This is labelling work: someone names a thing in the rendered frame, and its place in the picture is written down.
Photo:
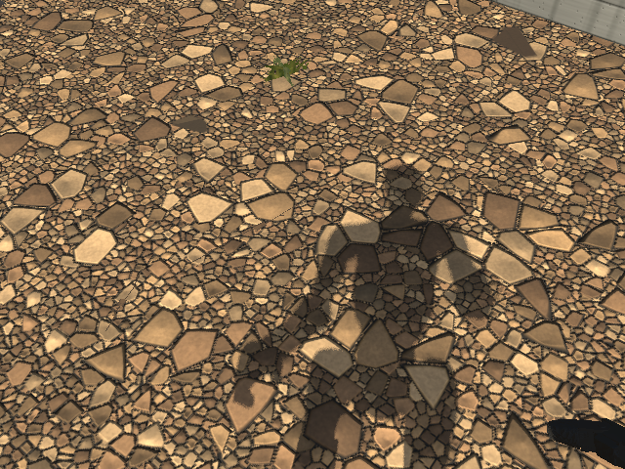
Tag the robot right hand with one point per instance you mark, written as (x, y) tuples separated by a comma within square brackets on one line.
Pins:
[(606, 438)]

